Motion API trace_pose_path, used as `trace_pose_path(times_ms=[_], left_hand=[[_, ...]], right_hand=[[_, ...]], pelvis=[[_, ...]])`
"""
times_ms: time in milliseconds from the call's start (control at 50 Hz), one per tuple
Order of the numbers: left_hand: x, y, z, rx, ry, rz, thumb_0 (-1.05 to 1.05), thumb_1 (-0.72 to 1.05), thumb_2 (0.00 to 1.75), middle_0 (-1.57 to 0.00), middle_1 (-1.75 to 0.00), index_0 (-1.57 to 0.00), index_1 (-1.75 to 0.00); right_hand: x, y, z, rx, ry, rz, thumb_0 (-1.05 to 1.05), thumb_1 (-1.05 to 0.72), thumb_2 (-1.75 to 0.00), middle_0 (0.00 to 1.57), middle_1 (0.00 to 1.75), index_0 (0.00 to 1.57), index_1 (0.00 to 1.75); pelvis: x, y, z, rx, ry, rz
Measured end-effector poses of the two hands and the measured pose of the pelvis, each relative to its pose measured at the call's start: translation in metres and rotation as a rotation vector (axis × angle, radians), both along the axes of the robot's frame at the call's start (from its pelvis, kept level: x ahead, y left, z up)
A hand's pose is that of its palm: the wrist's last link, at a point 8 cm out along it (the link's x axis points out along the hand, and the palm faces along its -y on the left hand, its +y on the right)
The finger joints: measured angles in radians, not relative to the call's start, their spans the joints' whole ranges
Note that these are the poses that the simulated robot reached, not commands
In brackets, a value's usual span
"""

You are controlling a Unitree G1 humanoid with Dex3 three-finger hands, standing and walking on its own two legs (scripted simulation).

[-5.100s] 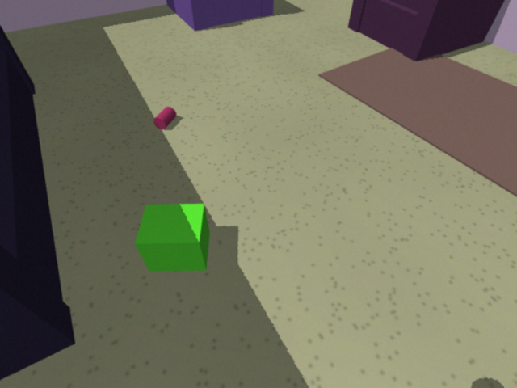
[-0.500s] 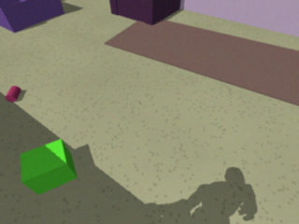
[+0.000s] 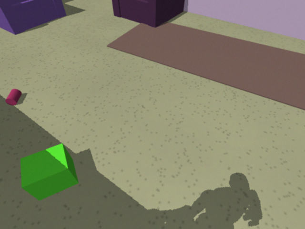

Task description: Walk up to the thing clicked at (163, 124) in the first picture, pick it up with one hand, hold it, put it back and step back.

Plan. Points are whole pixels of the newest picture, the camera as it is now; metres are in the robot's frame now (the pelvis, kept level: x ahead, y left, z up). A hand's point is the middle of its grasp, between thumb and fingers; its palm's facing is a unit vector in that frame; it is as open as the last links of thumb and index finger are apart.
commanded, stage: stand
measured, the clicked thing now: (13, 97) +1.38 +1.33 -0.74
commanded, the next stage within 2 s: walk up in 0.30 s
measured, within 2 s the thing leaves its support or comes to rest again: neither
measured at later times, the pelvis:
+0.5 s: pelvis +0.03 -0.03 -0.01, yaw -3 degrees
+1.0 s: pelvis +0.22 -0.04 -0.03, yaw +0 degrees
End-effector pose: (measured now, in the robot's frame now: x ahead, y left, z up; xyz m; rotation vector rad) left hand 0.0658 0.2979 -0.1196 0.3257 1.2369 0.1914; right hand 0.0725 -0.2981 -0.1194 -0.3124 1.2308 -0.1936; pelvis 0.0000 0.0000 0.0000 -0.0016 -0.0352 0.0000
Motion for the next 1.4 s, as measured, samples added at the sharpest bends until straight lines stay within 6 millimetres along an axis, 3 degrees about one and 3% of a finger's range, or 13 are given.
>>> trace_pose_path(times_ms=[360,460,560,600,660,760,840,960,1060,1160,1240,1320,1400], left_hand=[[-0.004,0.004,0.0,-0.009,0.008,-0.003,0.01,0.9,0.89,-0.2,-0.3,-0.21,-0.3],[0.017,0.007,0.007,0.02,0.006,-0.043,0.01,0.9,0.89,-0.2,-0.3,-0.21,-0.3],[0.051,-0.005,0.017,0.064,-0.038,-0.078,0.01,0.91,0.89,-0.2,-0.3,-0.21,-0.3],[0.059,-0.01,0.016,0.094,-0.073,-0.068,0.01,0.91,0.89,-0.2,-0.3,-0.21,-0.3],[0.061,-0.021,0.019,0.1,-0.083,-0.034,0.01,0.91,0.89,-0.2,-0.3,-0.21,-0.3],[0.068,-0.036,0.024,0.072,-0.049,0.006,0.01,0.9,0.89,-0.2,-0.3,-0.21,-0.3],[0.087,-0.039,0.018,0.046,-0.036,0.026,0.01,0.9,0.89,-0.2,-0.3,-0.21,-0.3],[0.133,-0.029,-0.007,0.006,-0.018,0.04,0.01,0.9,0.89,-0.2,-0.3,-0.21,-0.3],[0.189,-0.016,-0.028,-0.013,0.019,0.019,0.01,0.9,0.89,-0.2,-0.3,-0.21,-0.3],[0.26,-0.015,-0.014,-0.024,-0.034,-0.045,0.01,0.91,0.89,-0.2,-0.3,-0.21,-0.3],[0.311,-0.014,0.0,-0.014,-0.061,-0.088,0.01,0.91,0.89,-0.2,-0.3,-0.21,-0.3],[0.361,-0.018,0.011,0.013,-0.078,-0.119,0.01,0.91,0.89,-0.2,-0.3,-0.21,-0.3],[0.412,-0.027,0.015,0.059,-0.109,-0.133,0.01,0.91,0.89,-0.2,-0.3,-0.21,-0.3]], right_hand=[[-0.005,-0.002,0.0,0.012,-0.014,-0.005,0.0,-0.9,-0.9,0.2,0.3,0.2,0.3],[-0.017,-0.028,0.002,0.0,-0.035,-0.046,0.0,-0.9,-0.9,0.21,0.3,0.21,0.3],[-0.019,-0.07,-0.01,-0.017,0.025,-0.073,0.0,-0.9,-0.9,0.21,0.3,0.21,0.3],[-0.009,-0.087,-0.02,-0.032,0.046,-0.066,0.0,-0.9,-0.9,0.21,0.3,0.2,0.3],[0.018,-0.096,-0.021,-0.027,0.048,-0.054,0.01,-0.9,-0.9,0.2,0.3,0.2,0.3],[0.077,-0.094,-0.008,0.001,-0.015,-0.004,0.01,-0.9,-0.9,0.2,0.3,0.2,0.3],[0.123,-0.086,0.0,0.011,-0.025,0.043,0.0,-0.9,-0.9,0.2,0.3,0.2,0.3],[0.208,-0.067,0.003,-0.014,-0.053,0.107,0.01,-0.9,-0.9,0.2,0.3,0.2,0.3],[0.276,-0.047,0.008,-0.04,-0.175,0.11,0.0,-0.9,-0.9,0.2,0.3,0.2,0.3],[0.302,-0.039,0.024,-0.035,-0.202,0.063,0.0,-0.9,-0.9,0.2,0.3,0.2,0.3],[0.315,-0.045,0.025,-0.034,-0.177,0.046,0.0,-0.9,-0.9,0.21,0.3,0.2,0.3],[0.326,-0.06,0.016,-0.024,-0.134,0.016,0.0,-0.9,-0.9,0.21,0.3,0.21,0.3],[0.345,-0.082,-0.006,-0.009,-0.086,-0.015,0.0,-0.9,-0.9,0.21,0.3,0.2,0.3]], pelvis=[[0.004,-0.001,-0.002,0.008,0.004,-0.012],[0.017,-0.016,-0.005,0.018,0.005,-0.038],[0.043,-0.041,-0.015,0.024,-0.012,-0.055],[0.054,-0.052,-0.024,-0.002,-0.021,-0.043],[0.072,-0.059,-0.022,-0.013,-0.028,-0.034],[0.106,-0.063,-0.01,-0.023,-0.026,-0.02],[0.138,-0.063,-0.008,-0.028,-0.018,-0.008],[0.197,-0.05,-0.02,-0.046,-0.014,0.009],[0.243,-0.033,-0.03,-0.015,-0.022,-0.002],[0.285,-0.03,-0.016,-0.002,-0.021,-0.027],[0.319,-0.032,-0.01,0.005,-0.016,-0.04],[0.355,-0.04,-0.011,0.013,-0.012,-0.048],[0.397,-0.057,-0.023,0.025,-0.009,-0.049]])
